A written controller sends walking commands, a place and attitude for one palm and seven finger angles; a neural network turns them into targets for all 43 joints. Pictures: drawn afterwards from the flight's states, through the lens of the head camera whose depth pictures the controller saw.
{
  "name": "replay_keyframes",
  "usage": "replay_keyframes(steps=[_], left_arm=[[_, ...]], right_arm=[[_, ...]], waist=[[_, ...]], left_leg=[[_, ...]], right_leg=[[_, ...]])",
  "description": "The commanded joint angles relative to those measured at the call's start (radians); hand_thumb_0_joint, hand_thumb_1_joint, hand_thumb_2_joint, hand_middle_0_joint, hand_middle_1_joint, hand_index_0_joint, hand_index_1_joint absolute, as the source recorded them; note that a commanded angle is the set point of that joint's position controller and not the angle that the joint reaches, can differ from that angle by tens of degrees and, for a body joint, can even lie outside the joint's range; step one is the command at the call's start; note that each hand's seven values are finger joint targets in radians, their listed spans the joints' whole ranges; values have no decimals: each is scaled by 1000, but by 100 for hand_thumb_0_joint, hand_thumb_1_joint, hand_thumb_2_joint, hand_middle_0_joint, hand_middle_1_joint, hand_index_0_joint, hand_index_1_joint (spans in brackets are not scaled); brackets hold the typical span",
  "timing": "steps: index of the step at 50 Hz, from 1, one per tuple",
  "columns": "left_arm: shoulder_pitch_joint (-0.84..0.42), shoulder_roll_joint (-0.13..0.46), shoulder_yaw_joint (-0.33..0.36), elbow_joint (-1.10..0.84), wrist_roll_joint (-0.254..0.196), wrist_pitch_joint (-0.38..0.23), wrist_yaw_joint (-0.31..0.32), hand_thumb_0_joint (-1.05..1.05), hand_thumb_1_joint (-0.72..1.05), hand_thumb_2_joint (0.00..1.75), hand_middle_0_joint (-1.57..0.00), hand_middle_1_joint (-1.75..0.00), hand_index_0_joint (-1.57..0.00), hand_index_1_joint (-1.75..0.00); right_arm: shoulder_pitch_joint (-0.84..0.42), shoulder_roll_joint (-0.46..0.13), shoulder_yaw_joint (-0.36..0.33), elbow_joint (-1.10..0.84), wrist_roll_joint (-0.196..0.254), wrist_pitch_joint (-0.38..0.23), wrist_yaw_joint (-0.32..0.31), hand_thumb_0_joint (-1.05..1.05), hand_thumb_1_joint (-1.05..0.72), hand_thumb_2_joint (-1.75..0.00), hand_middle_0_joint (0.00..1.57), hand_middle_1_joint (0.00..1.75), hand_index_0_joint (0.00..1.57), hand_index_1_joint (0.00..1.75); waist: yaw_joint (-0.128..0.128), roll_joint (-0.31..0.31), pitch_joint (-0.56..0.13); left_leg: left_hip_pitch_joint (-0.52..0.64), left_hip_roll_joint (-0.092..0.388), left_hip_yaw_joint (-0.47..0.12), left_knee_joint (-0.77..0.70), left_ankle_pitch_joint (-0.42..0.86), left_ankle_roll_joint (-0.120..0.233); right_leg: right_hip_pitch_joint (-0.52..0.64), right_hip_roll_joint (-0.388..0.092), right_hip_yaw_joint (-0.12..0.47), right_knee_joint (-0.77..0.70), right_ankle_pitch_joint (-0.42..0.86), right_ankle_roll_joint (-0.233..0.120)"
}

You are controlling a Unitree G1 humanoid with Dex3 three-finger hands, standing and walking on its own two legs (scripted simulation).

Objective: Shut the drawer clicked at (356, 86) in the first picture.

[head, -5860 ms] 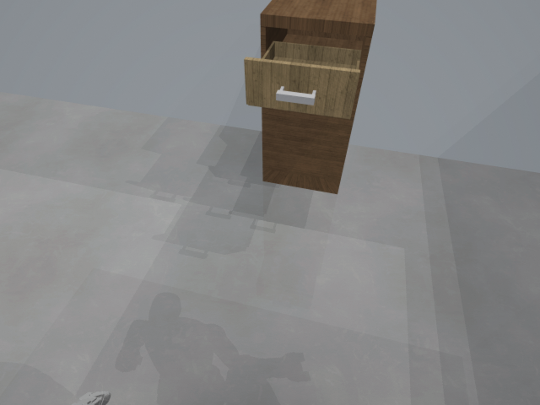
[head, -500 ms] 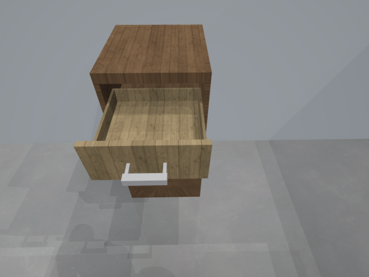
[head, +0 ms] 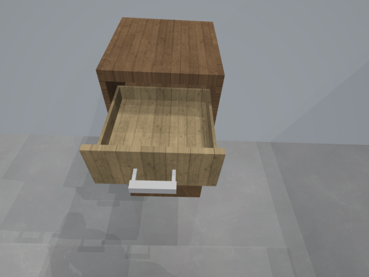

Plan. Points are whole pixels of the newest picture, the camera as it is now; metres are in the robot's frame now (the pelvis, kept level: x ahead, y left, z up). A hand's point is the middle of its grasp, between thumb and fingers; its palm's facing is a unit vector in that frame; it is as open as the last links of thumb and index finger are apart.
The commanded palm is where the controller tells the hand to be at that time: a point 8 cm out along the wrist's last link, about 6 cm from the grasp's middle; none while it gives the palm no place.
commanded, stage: shuffle to correct the standing spot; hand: left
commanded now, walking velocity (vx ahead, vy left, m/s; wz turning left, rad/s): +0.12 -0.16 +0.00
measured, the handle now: (153, 179) +0.37 +0.10 -0.05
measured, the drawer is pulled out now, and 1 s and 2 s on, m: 0.29 0.29 0.29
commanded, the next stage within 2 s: come to a stop and stand still in 0.40 s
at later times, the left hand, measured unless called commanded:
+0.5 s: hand out of the picture +0.03 +0.09 -0.18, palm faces +0.07 -0.99 -0.15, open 7.4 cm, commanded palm none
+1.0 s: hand out of the picture +0.06 +0.11 -0.17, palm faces +0.07 -0.97 -0.25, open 7.4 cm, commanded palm none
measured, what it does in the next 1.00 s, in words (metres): steps on the spot: left foot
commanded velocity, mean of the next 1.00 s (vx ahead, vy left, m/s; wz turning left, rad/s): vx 0.00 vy -0.06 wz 0.06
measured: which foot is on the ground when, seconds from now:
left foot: down 0.00-0.30, up 0.32-0.58, down 0.60-1.00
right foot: down 0.00-1.00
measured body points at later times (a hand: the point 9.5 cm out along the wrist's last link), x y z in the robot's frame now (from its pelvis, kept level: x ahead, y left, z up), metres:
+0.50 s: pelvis +0.06 -0.07 +0.00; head +0.08 -0.05 +0.45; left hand +0.03 +0.14 -0.17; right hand +0.06 -0.28 -0.16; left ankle +0.02 +0.04 -0.69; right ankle +0.03 -0.13 -0.74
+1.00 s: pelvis +0.07 -0.07 +0.00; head +0.09 -0.08 +0.45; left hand +0.06 +0.16 -0.15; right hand +0.12 -0.30 -0.16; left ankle +0.07 +0.02 -0.74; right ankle +0.03 -0.13 -0.74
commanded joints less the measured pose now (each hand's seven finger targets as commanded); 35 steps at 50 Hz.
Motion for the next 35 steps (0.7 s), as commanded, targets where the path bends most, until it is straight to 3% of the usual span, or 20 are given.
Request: replay_keyframes(steps=[1,5,7,9,12,13,14,15,16,17,18,20,22,24,28,29,30,31,33,35], left_arm=[[75,71,14,-25,12,-1,-8,0,90,90,-20,-30,-20,-30],[64,72,22,-46,20,11,-17,0,90,90,-20,-30,-20,-30],[54,74,30,-59,23,13,-24,0,90,90,-20,-30,-20,-30],[45,60,34,-65,20,7,-25,0,90,90,-20,-30,-20,-30],[123,35,36,-35,13,-6,-26,0,90,90,-20,-30,-20,-30],[149,47,38,-20,14,-13,-22,0,90,90,-20,-30,-20,-30],[167,88,43,-11,17,-21,-14,0,90,90,-20,-30,-20,-30],[177,135,46,-3,15,-23,-8,0,90,90,-20,-30,-20,-30],[179,147,47,-7,16,-21,-6,0,90,90,-20,-30,-20,-30],[171,144,51,-18,18,-19,-3,0,90,90,-20,-30,-20,-30],[152,120,50,-23,19,-20,0,0,90,90,-20,-30,-20,-30],[122,85,40,-26,18,-25,5,0,90,90,-20,-30,-20,-30],[115,88,42,-32,21,-28,6,0,90,90,-20,-30,-20,-30],[110,101,43,-34,26,-24,5,0,90,90,-20,-30,-20,-30],[91,79,32,-22,0,-24,1,0,90,90,-20,-30,-20,-30],[93,62,27,-22,-6,-29,0,0,90,90,-20,-30,-20,-30],[122,30,20,-18,-12,-31,1,0,90,90,-20,-30,-20,-30],[145,3,17,-12,-13,-28,9,0,90,90,-20,-30,-20,-30],[154,17,13,15,-8,-18,14,0,90,90,-20,-30,-20,-30],[142,37,17,12,-6,-17,11,0,90,90,-20,-30,-20,-30]], right_arm=[[68,-146,-41,-22,1,-1,-9,0,-90,-90,20,30,20,30],[112,-169,-59,-23,-6,2,-19,0,-90,-90,20,30,20,30],[128,-167,-63,-25,-9,-2,-23,0,-90,-90,20,30,20,30],[115,-164,-67,-26,-14,-4,-19,0,-90,-90,20,30,20,30],[37,-131,-59,-34,-8,-3,-14,0,-90,-90,20,30,20,30],[30,-114,-57,-37,-4,-4,-10,0,-90,-90,20,30,20,30],[42,-69,-47,-43,2,-5,-6,0,-90,-90,20,30,20,30],[35,-28,-35,-51,5,-2,-3,0,-90,-90,20,30,20,30],[30,-26,-40,-53,1,4,0,0,-90,-90,20,30,20,30],[21,-29,-49,-54,2,15,-2,0,-90,-90,20,30,20,30],[3,-38,-52,-56,-2,18,0,0,-90,-90,20,30,20,30],[26,-17,-50,-35,-4,16,6,0,-90,-90,20,30,20,30],[48,12,-49,-31,-1,15,7,0,-90,-90,20,30,20,30],[46,23,-44,-36,-2,13,5,0,-90,-90,20,30,20,30],[117,35,-24,9,1,-2,-6,0,-90,-90,20,30,20,30],[138,4,-25,17,-1,-10,-11,0,-90,-90,20,30,20,30],[134,-40,-28,13,-2,-19,-18,0,-90,-90,20,30,20,30],[105,-60,-24,6,4,-13,-27,0,-90,-90,20,30,20,30],[28,-35,-14,0,15,-10,-35,0,-90,-90,20,30,20,30],[23,-30,-14,-13,16,-4,-33,0,-90,-90,20,30,20,30]], waist=[[-12,88,93],[-27,125,91],[-30,117,62],[-23,105,34],[33,69,31],[39,28,38],[37,-100,44],[37,-228,72],[39,-205,54],[47,-219,88],[40,-195,152],[6,-60,134],[-3,-8,80],[-2,-35,48],[-32,6,-3],[-34,44,-20],[-14,123,-60],[14,141,-61],[28,200,23],[22,134,77]], left_leg=[[33,230,-248,-196,-22,16],[91,323,-343,-218,24,93],[132,365,-361,-203,116,139],[110,365,-332,-175,204,147],[-50,270,-202,-94,173,69],[-134,214,-156,-35,86,25],[-241,129,-83,63,-31,-14],[-301,51,-2,167,-201,-43],[-273,46,-1,304,-298,-42],[-301,53,-12,431,-341,-37],[-355,76,-39,524,-300,-34],[-338,94,-43,582,-214,-41],[-295,84,-9,506,-226,-48],[-230,82,22,371,-208,-54],[30,69,25,0,100,-64],[95,116,-21,-60,275,-52],[142,219,-121,-24,562,-5],[106,276,-153,-4,661,38],[55,241,-142,-15,650,33],[33,205,-119,-22,547,-1]], right_leg=[[-156,-18,-23,11,-13,-41],[-291,-2,-40,204,-153,-42],[-353,-13,-28,323,-209,-50],[-334,-32,-18,323,-199,-52],[-89,-10,-64,40,20,-44],[-4,-27,-35,-44,86,-45],[74,-122,100,-102,95,-76],[56,-239,233,-179,62,-140],[2,-294,264,-241,-21,-202],[-50,-305,309,-296,-115,-239],[-84,-296,311,-310,-70,-247],[-64,-253,180,-244,211,-255],[-19,-222,74,-182,448,-255],[-12,-199,31,-138,542,-245],[-46,-127,-20,-5,592,-156],[-48,-104,-32,62,597,-115],[-68,-75,-39,77,496,-67],[-36,-66,-40,9,305,-30],[-3,-87,-20,-80,289,-17],[-6,-106,7,-100,390,-35]])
